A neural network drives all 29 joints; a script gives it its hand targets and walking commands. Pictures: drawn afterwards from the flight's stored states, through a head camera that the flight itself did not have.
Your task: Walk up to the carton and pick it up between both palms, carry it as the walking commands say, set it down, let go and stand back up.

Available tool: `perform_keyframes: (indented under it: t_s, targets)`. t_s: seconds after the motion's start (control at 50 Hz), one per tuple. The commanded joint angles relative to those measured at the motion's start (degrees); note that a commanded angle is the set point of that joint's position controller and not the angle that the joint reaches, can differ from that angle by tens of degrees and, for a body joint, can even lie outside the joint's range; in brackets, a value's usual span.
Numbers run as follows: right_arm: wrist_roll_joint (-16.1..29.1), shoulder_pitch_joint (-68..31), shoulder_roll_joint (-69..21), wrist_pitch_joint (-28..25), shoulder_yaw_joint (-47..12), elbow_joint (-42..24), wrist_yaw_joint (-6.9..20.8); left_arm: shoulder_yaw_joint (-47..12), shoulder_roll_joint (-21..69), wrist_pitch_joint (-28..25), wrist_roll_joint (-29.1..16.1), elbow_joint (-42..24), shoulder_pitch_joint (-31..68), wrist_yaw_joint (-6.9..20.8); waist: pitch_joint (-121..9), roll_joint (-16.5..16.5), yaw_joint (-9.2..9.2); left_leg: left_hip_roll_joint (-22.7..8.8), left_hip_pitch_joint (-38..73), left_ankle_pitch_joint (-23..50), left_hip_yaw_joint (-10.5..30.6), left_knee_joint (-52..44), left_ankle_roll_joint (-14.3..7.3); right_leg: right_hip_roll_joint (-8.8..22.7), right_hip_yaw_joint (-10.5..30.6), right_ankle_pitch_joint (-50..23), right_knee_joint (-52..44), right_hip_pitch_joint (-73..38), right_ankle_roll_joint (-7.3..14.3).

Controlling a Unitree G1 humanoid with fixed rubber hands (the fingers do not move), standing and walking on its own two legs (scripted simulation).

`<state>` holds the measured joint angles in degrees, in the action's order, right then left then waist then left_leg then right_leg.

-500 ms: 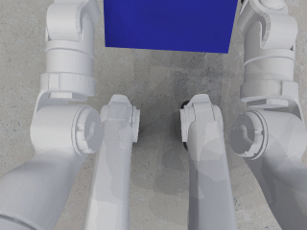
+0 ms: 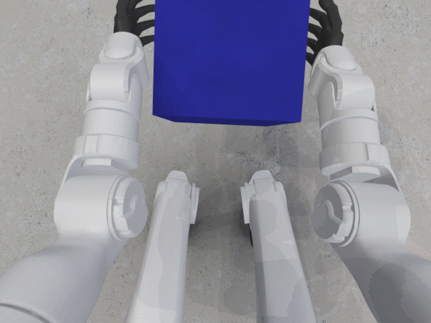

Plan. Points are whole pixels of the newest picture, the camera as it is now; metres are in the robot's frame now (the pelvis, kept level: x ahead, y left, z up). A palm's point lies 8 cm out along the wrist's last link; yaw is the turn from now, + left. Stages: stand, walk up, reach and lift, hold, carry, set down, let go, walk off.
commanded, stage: reach and lift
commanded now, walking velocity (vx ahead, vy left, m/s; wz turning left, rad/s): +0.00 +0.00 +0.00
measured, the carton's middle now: (226, 52) +0.55 -0.01 -0.12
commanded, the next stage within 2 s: none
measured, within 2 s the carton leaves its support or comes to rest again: neither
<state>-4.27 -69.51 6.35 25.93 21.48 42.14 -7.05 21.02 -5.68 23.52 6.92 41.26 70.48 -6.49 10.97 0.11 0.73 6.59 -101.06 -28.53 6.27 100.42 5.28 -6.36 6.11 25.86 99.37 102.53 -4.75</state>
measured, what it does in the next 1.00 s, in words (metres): rises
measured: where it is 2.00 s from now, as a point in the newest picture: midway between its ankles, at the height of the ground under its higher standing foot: (216, 231)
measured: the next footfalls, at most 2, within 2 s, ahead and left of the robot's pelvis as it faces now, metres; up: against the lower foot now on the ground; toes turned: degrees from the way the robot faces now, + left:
none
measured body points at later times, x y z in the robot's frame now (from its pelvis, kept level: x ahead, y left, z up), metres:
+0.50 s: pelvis +0.05 +0.01 +0.08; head +0.27 +0.01 +0.47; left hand +0.51 +0.15 +0.01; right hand +0.50 -0.15 +0.00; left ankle +0.13 +0.14 -0.47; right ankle +0.14 -0.13 -0.47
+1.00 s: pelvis +0.09 +0.00 +0.15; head +0.24 -0.01 +0.57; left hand +0.50 +0.15 +0.10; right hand +0.48 -0.16 +0.08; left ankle +0.13 +0.14 -0.47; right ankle +0.14 -0.13 -0.47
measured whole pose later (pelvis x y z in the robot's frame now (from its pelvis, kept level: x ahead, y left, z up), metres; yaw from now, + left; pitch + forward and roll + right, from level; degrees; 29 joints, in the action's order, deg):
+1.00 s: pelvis +0.09 +0.00 +0.15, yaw +0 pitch +32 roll +0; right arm -10.5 -36.1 -5.2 19.3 22.2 38.0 -5.2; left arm 22.9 5.0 15.2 11.4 40.3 37.7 -3.5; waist -13.2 1.4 -0.2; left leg 5.4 -73.5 -25.8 8.2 67.6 3.2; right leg -5.1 7.5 24.0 67.2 74.8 -2.7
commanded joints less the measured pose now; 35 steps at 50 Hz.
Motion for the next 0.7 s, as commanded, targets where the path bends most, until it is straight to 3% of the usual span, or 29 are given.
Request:
perform_keyframes:
  t_s: [0.0,0.06,0.08,0.1,0.12,0.14,0.16,0.18,0.22,0.24,0.28,0.32,0.34,0.36,0.38,0.4,0.42,0.44,0.46,0.48,0.5,0.52,0.56,0.58,0.64,0.68]
  targets:
    - [6.73,-40.2,-67.3,-4.56,-25.0,-3.65,17.31,-21.34,65.43,-1.6,-5.91,6.38,31.95,20.56,-85.05,-1.23,0.3,3.79,21.95,4.22,-11.56,-13.55,-4.76,-2.27,-11.12,-4.75,-13.6,-32.91,1.26]
    - [2.66,-29.18,-66.82,-5.43,-18.62,2.61,17.5,-16.12,66.87,-2.21,-2.53,10.17,23.4,20.36,-71.83,0.54,1.32,3.37,20.61,6.02,-10.69,-17.15,-4.03,-2.57,-10.6,-6.72,-16.38,-29.06,1.73]
    - [2.54,-28.23,-67.71,-6.04,-18.68,1.58,17.71,-15.53,67.25,-2.79,-1.78,9.4,22.49,20.11,-73.61,2.31,-0.33,4.1,22.62,7.75,-11.19,-17.23,-3.71,-2.67,-10.19,-7.79,-16.94,-30.27,2.22]
    - [2.45,-26.54,-67.0,-6.46,-18.55,0.5,17.82,-16.43,68.67,-3.45,-3.01,8.01,21.02,20.11,-73.04,0.39,1.43,3.77,21.86,8.44,-10.24,-18.25,-3.97,-2.85,-9.94,-9.28,-17.57,-32.29,2.26]
    - [1.49,-24.54,-67.44,-6.97,-17.99,1.91,17.64,-16.74,67.24,-4.18,-2.76,6.96,22.42,20.2,-71.92,1.1,1.37,3.93,20.26,8.29,-10.5,-18.06,-3.6,-2.82,-9.5,-10.36,-17.71,-33.1,2.53]
    - [1.83,-25.51,-67.63,-7.31,-18.9,0.54,17.63,-15.31,67.03,-4.19,-1.64,8.77,19.83,20.1,-69.85,0.05,-0.34,3.96,20.55,9.27,-10.14,-18.93,-3.79,-2.99,-9.75,-11.36,-18.36,-31.75,2.09]
    - [1.94,-25.29,-66.52,-7.92,-19.31,-1.33,17.81,-16.28,67.09,-4.48,-1.22,8.83,17.13,20.12,-70.54,0.6,-0.03,3.8,22.61,11.73,-9.47,-20.19,-3.72,-2.96,-9.79,-13.65,-18.77,-32.36,1.94]
    - [2.15,-25.16,-65.62,-8.31,-20.0,-2.88,17.65,-16.66,66.41,-4.82,-2.09,8.67,16.87,19.94,-70.31,-0.72,1.54,3.58,23.47,12.63,-8.82,-20.64,-3.67,-2.98,-10.17,-14.19,-19.59,-33.04,1.68]
    - [1.94,-24.61,-67.1,-9.04,-20.66,-2.73,17.27,-17.88,65.74,-5.63,-1.75,6.88,16.86,19.59,-69.8,-0.87,-0.45,3.78,24.04,12.01,-8.38,-21.86,-4.0,-3.08,-9.28,-13.36,-20.67,-33.94,2.09]
    - [2.8,-26.78,-67.05,-9.36,-22.49,-5.38,17.19,-17.31,66.8,-5.42,-1.24,9.03,13.88,19.38,-69.52,-1.17,-1.96,3.95,25.57,12.5,-8.17,-22.89,-4.08,-2.84,-9.99,-13.08,-20.93,-33.54,1.72]
    - [3.77,-27.59,-67.17,-10.2,-26.25,-8.99,17.21,-22.54,71.17,-6.31,-4.17,5.51,15.49,19.13,-75.93,-0.93,0.72,3.75,30.72,14.1,-7.31,-23.25,-3.78,-3.2,-10.06,-14.13,-21.19,-36.57,1.9]
    - [3.52,-24.33,-67.19,-9.91,-27.89,-7.64,17.34,-25.0,70.24,-6.64,-4.23,3.06,15.08,18.88,-77.89,0.23,-0.6,3.7,31.85,16.51,-8.02,-23.86,-2.93,-3.38,-9.71,-17.37,-21.82,-38.92,2.0]
    - [4.66,-25.23,-68.73,-9.65,-29.77,-8.48,17.46,-26.03,69.6,-7.01,-5.38,1.78,15.72,18.6,-78.44,-2.56,0.59,3.43,33.51,15.74,-7.11,-24.31,-3.48,-3.7,-10.05,-16.05,-21.99,-38.77,1.85]
    - [4.31,-24.8,-67.85,-9.97,-30.7,-9.55,17.43,-27.89,70.89,-6.91,-5.68,0.62,17.37,18.72,-81.0,0.28,1.04,3.45,34.75,15.36,-7.39,-23.96,-3.02,-3.67,-9.67,-15.49,-22.1,-39.7,2.24]
    - [5.01,-24.02,-69.35,-9.62,-31.68,-9.98,17.68,-30.53,71.25,-6.76,-6.76,-1.35,18.52,18.3,-82.11,0.22,1.9,3.36,38.55,15.29,-7.32,-25.38,-3.05,-3.98,-10.43,-14.98,-22.91,-39.42,2.21]
    - [5.33,-24.33,-69.02,-9.83,-32.5,-10.89,17.56,-31.85,72.63,-6.36,-7.0,-1.12,16.9,18.05,-83.26,0.95,0.86,3.18,40.67,16.54,-6.72,-26.06,-2.85,-3.96,-10.64,-15.4,-22.71,-39.77,2.26]
    - [6.69,-23.61,-70.99,-9.4,-35.23,-12.79,17.73,-34.55,70.91,-6.79,-8.03,-6.6,19.4,17.75,-88.09,0.91,0.53,3.22,43.08,18.79,-6.63,-25.73,-2.79,-4.06,-10.39,-17.59,-22.52,-42.7,2.3]
    - [7.4,-22.87,-69.77,-9.39,-36.13,-14.48,18.0,-36.73,73.11,-6.38,-9.32,-7.66,18.37,17.62,-90.42,2.5,1.2,3.18,46.45,20.35,-6.45,-26.09,-2.15,-4.37,-10.2,-18.65,-22.88,-43.36,2.51]
    - [8.56,-23.4,-70.43,-9.45,-37.32,-16.0,17.95,-37.49,73.23,-6.02,-9.49,-8.01,17.35,17.3,-90.58,4.03,0.41,3.42,47.87,20.74,-7.0,-26.35,-1.76,-4.36,-9.48,-19.15,-23.75,-45.74,2.71]
    - [8.97,-21.58,-69.96,-8.93,-37.32,-14.34,18.25,-38.85,71.43,-5.69,-9.88,-9.38,17.45,17.02,-89.2,4.9,0.27,2.9,48.35,20.53,-6.83,-26.75,-1.87,-3.98,-9.61,-18.9,-23.53,-44.53,2.64]
    - [8.32,-19.66,-70.32,-8.34,-36.57,-12.74,18.44,-38.5,72.77,-5.49,-9.68,-9.52,17.65,16.8,-87.7,4.91,1.58,2.73,50.54,18.88,-6.8,-27.97,-1.69,-4.39,-10.1,-17.07,-24.48,-43.67,2.69]
    - [8.18,-20.08,-68.12,-8.84,-35.35,-12.34,18.53,-37.17,72.36,-5.04,-8.72,-6.85,16.0,16.79,-83.8,6.03,1.1,2.66,50.16,19.06,-6.31,-28.47,-1.83,-4.04,-9.98,-15.84,-24.94,-41.2,2.87]
    - [6.79,-17.2,-68.36,-8.48,-32.38,-8.3,18.75,-34.62,72.39,-4.73,-7.41,-3.36,12.35,16.86,-75.83,4.56,2.15,2.56,46.44,15.63,-6.54,-30.27,-1.95,-3.9,-9.88,-13.47,-27.17,-41.11,2.95]
    - [6.42,-15.02,-68.54,-8.43,-31.63,-7.35,18.84,-33.06,72.38,-4.72,-6.37,-2.31,11.86,17.07,-72.89,5.31,1.15,2.78,44.72,15.12,-6.99,-31.02,-1.92,-3.7,-8.94,-13.23,-28.56,-42.24,3.08]
    - [6.44,-15.83,-69.61,-8.82,-30.8,-8.03,18.97,-29.59,71.82,-4.8,-4.53,2.54,6.38,17.68,-69.62,2.55,-0.46,2.63,42.78,13.39,-6.7,-33.08,-2.94,-3.4,-8.76,-11.94,-30.6,-44.76,2.6]
    - [5.27,-16.13,-68.98,-9.25,-29.25,-7.49,18.72,-26.34,70.91,-4.93,-2.89,6.08,4.79,18.16,-66.43,1.52,-0.18,2.61,40.09,12.0,-6.9,-33.74,-3.33,-2.98,-8.51,-11.84,-31.84,-46.08,2.55]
